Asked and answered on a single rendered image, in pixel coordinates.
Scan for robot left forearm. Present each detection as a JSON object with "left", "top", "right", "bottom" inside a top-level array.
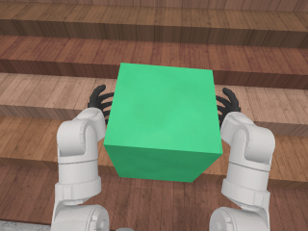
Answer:
[{"left": 50, "top": 107, "right": 106, "bottom": 231}]

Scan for carton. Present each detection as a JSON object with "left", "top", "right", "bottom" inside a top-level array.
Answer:
[{"left": 103, "top": 63, "right": 223, "bottom": 183}]

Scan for right robot hand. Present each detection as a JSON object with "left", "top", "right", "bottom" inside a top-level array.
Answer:
[{"left": 216, "top": 88, "right": 241, "bottom": 130}]

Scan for left robot hand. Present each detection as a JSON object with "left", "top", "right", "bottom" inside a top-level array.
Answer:
[{"left": 88, "top": 85, "right": 115, "bottom": 125}]

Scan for robot right forearm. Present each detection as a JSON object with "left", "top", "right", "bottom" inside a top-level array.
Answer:
[{"left": 220, "top": 112, "right": 275, "bottom": 231}]

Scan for robot left upper arm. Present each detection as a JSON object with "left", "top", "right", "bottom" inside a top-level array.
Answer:
[{"left": 51, "top": 204, "right": 110, "bottom": 231}]

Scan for robot right upper arm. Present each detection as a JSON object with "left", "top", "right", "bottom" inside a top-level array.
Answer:
[{"left": 209, "top": 206, "right": 269, "bottom": 231}]

